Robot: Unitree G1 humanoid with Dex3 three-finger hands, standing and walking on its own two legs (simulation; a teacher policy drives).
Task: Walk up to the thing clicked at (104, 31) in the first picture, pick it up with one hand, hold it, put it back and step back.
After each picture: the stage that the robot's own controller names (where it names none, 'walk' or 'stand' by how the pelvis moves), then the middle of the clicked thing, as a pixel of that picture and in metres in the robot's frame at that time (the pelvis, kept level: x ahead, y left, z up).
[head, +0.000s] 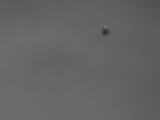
stand; (105, 30) +1.63 -0.28 -0.72
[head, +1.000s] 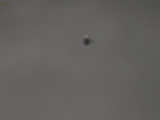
walk; (86, 40) +1.53 +0.08 -0.69
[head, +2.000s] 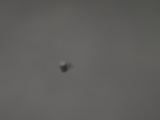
walk; (63, 66) +1.03 +0.29 -0.71
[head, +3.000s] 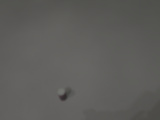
walk; (62, 94) +0.67 +0.25 -0.71
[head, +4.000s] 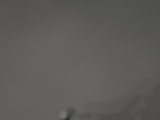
stand; (64, 117) +0.46 +0.23 -0.70
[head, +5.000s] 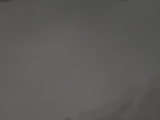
stand; out of the picture +0.42 +0.20 -0.72
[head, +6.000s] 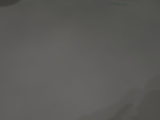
walk; out of the picture +0.41 +0.20 -0.72
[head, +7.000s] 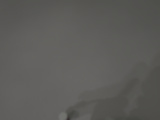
stand; (64, 118) +0.38 +0.23 -0.69
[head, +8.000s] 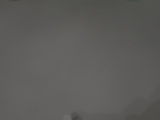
walk; out of the picture +0.47 +0.16 -0.68
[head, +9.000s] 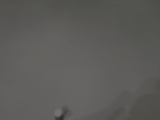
stand; (58, 115) +0.53 +0.20 -0.72
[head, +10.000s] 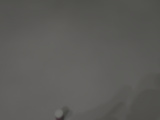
stand; (59, 116) +0.51 +0.20 -0.72
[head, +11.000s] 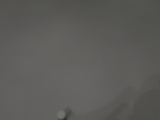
stand; (61, 117) +0.50 +0.19 -0.73
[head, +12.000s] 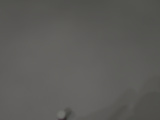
stand; (61, 117) +0.51 +0.18 -0.73
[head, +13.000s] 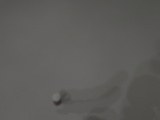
go down; (56, 99) +0.52 +0.18 -0.69
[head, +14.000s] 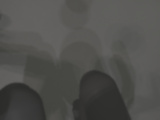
go down; out of the picture +0.57 +0.28 -0.28
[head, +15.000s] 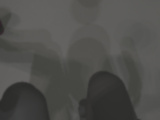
approach; out of the picture +0.56 +0.28 -0.29
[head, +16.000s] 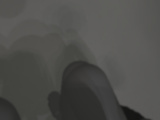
close in; out of the picture +0.53 +0.34 -0.24
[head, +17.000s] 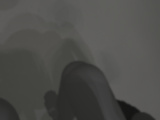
close; out of the picture +0.52 +0.34 -0.25
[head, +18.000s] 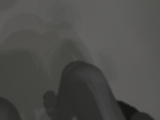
close; out of the picture +0.45 +0.29 -0.28
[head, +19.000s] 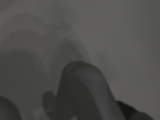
close; out of the picture +0.45 +0.29 -0.28
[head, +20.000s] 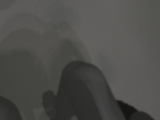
close; out of the picture +0.45 +0.29 -0.29
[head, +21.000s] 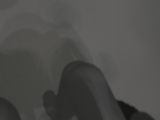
lift; out of the picture +0.44 +0.30 -0.29
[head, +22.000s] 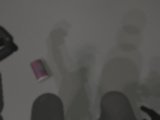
lift; (39, 71) +0.47 +0.22 -0.42
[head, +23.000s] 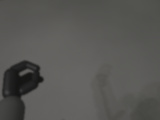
close in; out of the picture +0.43 +0.19 -0.70
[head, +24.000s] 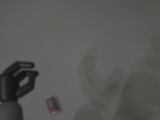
close; (52, 106) +0.43 +0.21 -0.65
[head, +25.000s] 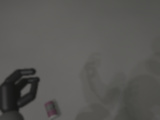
hold; (51, 110) +0.42 +0.22 -0.64
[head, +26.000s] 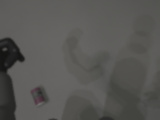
crouch; (38, 97) +0.42 +0.24 -0.60
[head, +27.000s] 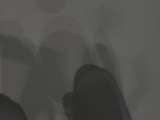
lower; out of the picture +0.42 +0.33 -0.28
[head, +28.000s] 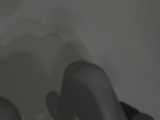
lower; out of the picture +0.39 +0.37 -0.27
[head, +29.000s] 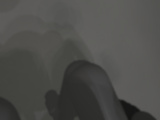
lower; out of the picture +0.37 +0.39 -0.27
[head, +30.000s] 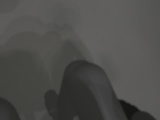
lower; out of the picture +0.37 +0.40 -0.27
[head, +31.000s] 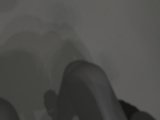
lower; out of the picture +0.35 +0.41 -0.28
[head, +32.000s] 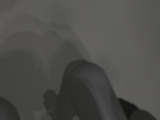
open; out of the picture +0.34 +0.42 -0.28
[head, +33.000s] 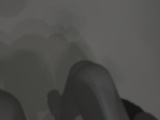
withdraw; out of the picture +0.34 +0.43 -0.28
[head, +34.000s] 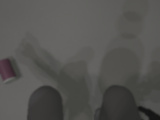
walk; (6, 71) +0.41 +0.38 -0.41
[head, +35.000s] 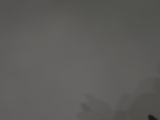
stand; out of the picture +0.36 +0.34 -0.68
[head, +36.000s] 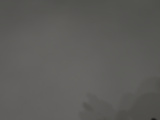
stand; out of the picture +0.36 +0.36 -0.69
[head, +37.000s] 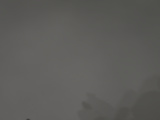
stand; out of the picture +0.35 +0.37 -0.69
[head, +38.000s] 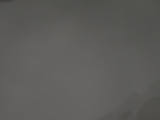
stand; out of the picture +0.36 +0.37 -0.75
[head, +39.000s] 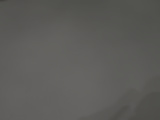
stand; out of the picture +0.33 +0.39 -0.75
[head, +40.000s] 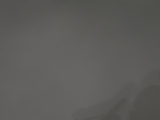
walk; out of the picture +0.33 +0.41 -0.75
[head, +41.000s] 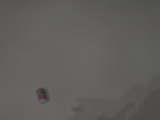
walk; (41, 95) +0.57 +0.40 -0.73
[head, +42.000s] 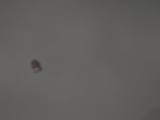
walk; (35, 66) +0.92 +0.45 -0.73
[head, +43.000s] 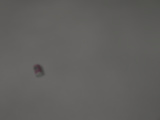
stand; (38, 70) +0.92 +0.49 -0.73
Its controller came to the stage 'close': yes
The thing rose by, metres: 0.01
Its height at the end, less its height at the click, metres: -0.02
